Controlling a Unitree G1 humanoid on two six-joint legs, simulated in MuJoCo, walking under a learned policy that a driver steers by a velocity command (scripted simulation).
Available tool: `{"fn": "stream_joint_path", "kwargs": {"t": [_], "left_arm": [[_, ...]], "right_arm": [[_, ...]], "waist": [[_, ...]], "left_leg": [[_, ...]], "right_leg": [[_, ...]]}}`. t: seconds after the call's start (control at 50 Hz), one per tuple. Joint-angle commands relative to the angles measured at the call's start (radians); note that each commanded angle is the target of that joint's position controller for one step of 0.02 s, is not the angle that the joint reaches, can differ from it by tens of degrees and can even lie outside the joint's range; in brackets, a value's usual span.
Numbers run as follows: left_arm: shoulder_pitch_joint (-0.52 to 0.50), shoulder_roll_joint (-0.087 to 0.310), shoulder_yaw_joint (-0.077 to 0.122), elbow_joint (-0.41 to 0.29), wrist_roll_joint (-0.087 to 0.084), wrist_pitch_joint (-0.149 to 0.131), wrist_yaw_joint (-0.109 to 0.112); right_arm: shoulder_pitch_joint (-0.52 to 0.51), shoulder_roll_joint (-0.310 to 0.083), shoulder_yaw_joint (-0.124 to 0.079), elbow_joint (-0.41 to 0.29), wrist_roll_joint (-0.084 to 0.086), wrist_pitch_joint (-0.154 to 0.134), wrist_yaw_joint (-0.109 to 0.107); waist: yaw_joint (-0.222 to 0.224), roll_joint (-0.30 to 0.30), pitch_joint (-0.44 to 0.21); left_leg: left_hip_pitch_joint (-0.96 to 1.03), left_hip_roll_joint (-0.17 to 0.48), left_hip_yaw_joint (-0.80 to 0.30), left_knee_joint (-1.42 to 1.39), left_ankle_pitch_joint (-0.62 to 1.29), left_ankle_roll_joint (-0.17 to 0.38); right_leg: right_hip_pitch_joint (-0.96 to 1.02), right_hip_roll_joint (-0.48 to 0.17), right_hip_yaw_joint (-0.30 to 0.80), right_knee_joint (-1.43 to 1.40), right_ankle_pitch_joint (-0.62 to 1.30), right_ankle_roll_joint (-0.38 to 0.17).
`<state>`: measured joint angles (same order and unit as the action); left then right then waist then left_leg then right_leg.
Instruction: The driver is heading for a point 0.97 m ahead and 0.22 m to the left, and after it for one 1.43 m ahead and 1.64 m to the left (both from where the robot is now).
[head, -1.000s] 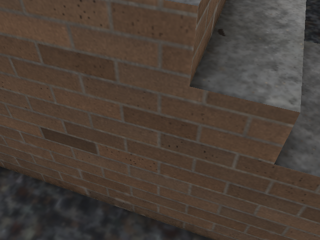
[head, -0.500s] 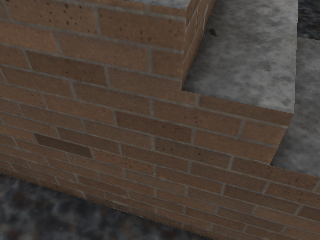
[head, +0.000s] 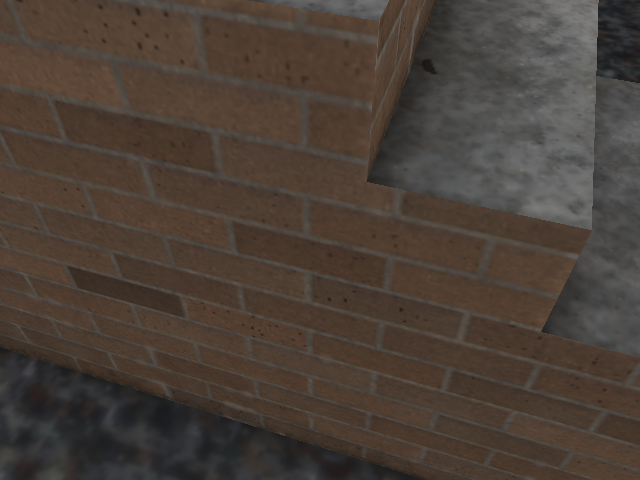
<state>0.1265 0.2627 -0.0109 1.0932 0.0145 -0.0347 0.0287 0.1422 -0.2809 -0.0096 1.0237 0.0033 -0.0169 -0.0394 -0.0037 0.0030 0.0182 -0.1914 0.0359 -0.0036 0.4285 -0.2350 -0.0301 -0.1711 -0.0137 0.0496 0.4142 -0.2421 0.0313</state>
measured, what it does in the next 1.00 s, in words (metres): steps to the left: left foot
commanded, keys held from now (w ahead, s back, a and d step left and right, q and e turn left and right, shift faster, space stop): w+shift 1.00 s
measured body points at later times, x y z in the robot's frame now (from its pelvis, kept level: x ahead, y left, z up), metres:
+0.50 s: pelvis +0.00 +0.00 +0.00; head +0.01 +0.00 +0.45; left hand +0.07 +0.27 -0.14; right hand +0.07 -0.27 -0.14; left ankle +0.00 +0.14 -0.74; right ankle -0.01 -0.14 -0.74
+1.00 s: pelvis +0.00 +0.13 -0.01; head +0.04 +0.14 +0.43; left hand +0.09 +0.45 -0.13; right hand +0.06 -0.15 -0.14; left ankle +0.00 +0.26 -0.74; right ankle -0.03 -0.06 -0.69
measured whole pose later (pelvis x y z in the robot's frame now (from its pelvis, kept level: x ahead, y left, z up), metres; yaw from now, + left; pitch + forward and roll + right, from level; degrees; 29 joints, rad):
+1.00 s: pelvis +0.00 +0.13 -0.01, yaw +0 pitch +2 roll +0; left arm 0.17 0.36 0.05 0.92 0.02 -0.01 0.14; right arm 0.28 -0.30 -0.04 0.85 -0.04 0.03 0.04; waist 0.02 -0.02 0.03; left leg -0.33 0.01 -0.02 0.59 -0.30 -0.01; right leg -0.46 -0.10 0.11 0.99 -0.58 0.01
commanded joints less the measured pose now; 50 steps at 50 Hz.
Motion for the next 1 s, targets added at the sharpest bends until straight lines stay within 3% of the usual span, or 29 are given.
{"fn": "stream_joint_path", "kwargs": {"t": [0.02,0.6,0.62,0.64,0.66,0.68,0.72,0.74,0.78,0.84,0.88,0.9,0.92,0.94,0.96,0.98,1.0], "left_arm": [[-0.004,0.119,0.018,-0.034,0.000,-0.008,0.004],[0.045,0.113,0.021,-0.046,-0.002,-0.011,0.009],[0.153,0.243,0.063,-0.070,-0.010,-0.012,0.050],[0.240,0.363,0.090,-0.038,-0.011,-0.013,0.089],[0.237,0.341,0.089,-0.035,-0.013,-0.027,0.112],[0.190,0.308,0.092,-0.054,-0.024,-0.034,0.126],[0.084,0.228,0.082,-0.105,-0.034,-0.030,0.129],[0.060,0.226,0.083,-0.120,-0.027,-0.024,0.125],[0.041,0.265,0.096,-0.137,-0.018,-0.013,0.122],[-0.002,0.311,0.119,-0.172,-0.028,-0.001,0.116],[-0.022,0.302,0.117,-0.194,-0.031,0.017,0.114],[0.024,0.255,0.104,-0.189,-0.028,0.023,0.111],[0.089,0.166,0.076,-0.181,-0.006,0.028,0.108],[0.126,0.055,0.042,-0.218,0.056,0.033,0.104],[0.050,0.055,0.037,-0.282,0.028,0.014,0.109],[0.020,0.160,0.056,-0.279,-0.001,-0.001,0.111],[0.015,0.207,0.066,-0.267,-0.001,-0.007,0.110]], "right_arm": [[-0.008,-0.126,-0.023,-0.033,0.000,-0.009,-0.003],[0.013,-0.115,-0.024,-0.004,0.001,-0.013,-0.002],[-0.021,-0.228,-0.063,-0.031,0.002,0.027,0.003],[-0.036,-0.140,-0.052,-0.082,-0.038,0.042,0.016],[0.009,-0.154,-0.064,-0.094,-0.042,0.050,0.030],[0.038,-0.159,-0.074,-0.111,-0.031,0.055,0.038],[0.037,-0.142,-0.074,-0.152,-0.039,0.055,0.040],[0.023,-0.111,-0.064,-0.173,-0.042,0.058,0.042],[0.047,-0.080,-0.049,-0.203,-0.028,0.063,0.043],[0.116,-0.101,-0.046,-0.222,-0.014,0.067,0.045],[0.210,-0.121,-0.058,-0.195,-0.013,0.063,0.054],[0.264,-0.133,-0.070,-0.167,0.000,0.059,0.068],[0.316,-0.166,-0.082,-0.152,-0.002,0.050,0.078],[0.304,-0.270,-0.094,-0.172,-0.021,0.052,0.079],[0.304,-0.339,-0.100,-0.203,-0.067,0.040,0.081],[0.244,-0.272,-0.086,-0.219,-0.065,0.025,0.075],[0.189,-0.228,-0.080,-0.214,-0.043,0.018,0.063]], "waist": [[-0.001,-0.002,-0.043],[-0.002,-0.003,-0.034],[0.100,0.079,0.018],[0.115,-0.121,-0.028],[0.078,-0.089,-0.051],[0.039,-0.126,-0.046],[0.009,-0.138,-0.045],[0.014,-0.141,-0.030],[0.010,-0.210,-0.021],[-0.009,-0.271,-0.034],[-0.038,-0.272,-0.052],[-0.048,-0.229,-0.056],[-0.056,-0.062,-0.068],[0.004,0.274,-0.088],[-0.023,0.495,-0.133],[-0.009,0.354,-0.101],[0.018,0.224,-0.072]], "left_leg": [[0.022,0.018,-0.020,-0.062,0.160,0.027],[0.014,0.015,-0.022,-0.062,0.155,0.029],[-0.305,-0.097,0.106,0.245,-0.072,0.008],[-0.499,-0.042,-0.021,0.552,-0.322,-0.011],[-0.510,-0.006,-0.142,0.727,-0.321,-0.001],[-0.519,0.015,-0.185,0.829,-0.282,-0.001],[-0.472,0.043,-0.164,0.757,-0.198,-0.023],[-0.412,0.026,-0.114,0.704,-0.167,-0.050],[-0.329,0.020,-0.073,0.582,-0.169,-0.084],[-0.174,0.028,-0.031,0.345,-0.134,-0.077],[-0.037,-0.019,0.042,0.136,0.020,-0.041],[0.051,-0.058,0.058,0.051,0.017,-0.014],[0.155,-0.045,0.013,-0.043,0.028,0.034],[0.252,0.160,-0.237,-0.007,0.371,0.141],[0.111,0.238,-0.460,-0.197,0.355,0.321],[0.080,0.216,-0.423,-0.219,0.249,0.325],[0.072,0.189,-0.315,-0.158,0.260,0.272]], "right_leg": [[-0.012,-0.017,0.014,-0.061,0.163,-0.026],[-0.019,-0.016,0.013,-0.062,0.151,-0.024],[0.157,-0.230,0.317,-0.094,0.256,-0.148],[0.213,-0.481,0.574,-0.131,0.336,-0.295],[0.166,-0.517,0.530,-0.130,0.348,-0.322],[0.134,-0.469,0.407,-0.113,0.343,-0.279],[0.051,-0.360,0.251,-0.100,0.263,-0.187],[-0.019,-0.322,0.206,-0.116,0.244,-0.177],[-0.067,-0.307,0.175,-0.137,0.269,-0.175],[-0.096,-0.303,0.151,-0.140,0.338,-0.143],[-0.115,-0.268,0.106,-0.096,0.310,-0.118],[-0.138,-0.211,0.059,-0.009,0.213,-0.094],[-0.226,-0.108,-0.034,0.189,0.025,-0.065],[-0.484,0.034,-0.138,0.513,-0.448,-0.019],[-0.540,0.095,-0.077,0.760,-0.538,-0.027],[-0.532,0.045,-0.033,0.874,-0.487,-0.061],[-0.543,0.012,-0.041,0.871,-0.391,-0.075]]}}
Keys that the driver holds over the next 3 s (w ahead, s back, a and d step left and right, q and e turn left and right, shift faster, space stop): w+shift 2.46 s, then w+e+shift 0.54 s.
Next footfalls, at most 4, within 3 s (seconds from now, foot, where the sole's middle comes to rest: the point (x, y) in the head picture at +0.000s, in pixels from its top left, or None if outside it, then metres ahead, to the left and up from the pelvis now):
0.92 left None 0.04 0.26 -0.78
1.24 right None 0.07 0.15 -0.78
1.70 left None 0.06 0.51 -0.78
2.04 right None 0.11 0.40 -0.78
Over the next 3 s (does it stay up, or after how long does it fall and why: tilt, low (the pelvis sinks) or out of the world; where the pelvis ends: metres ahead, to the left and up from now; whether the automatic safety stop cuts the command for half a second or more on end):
stays up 0.09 0.73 0.00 its command is cut before an obstacle from the start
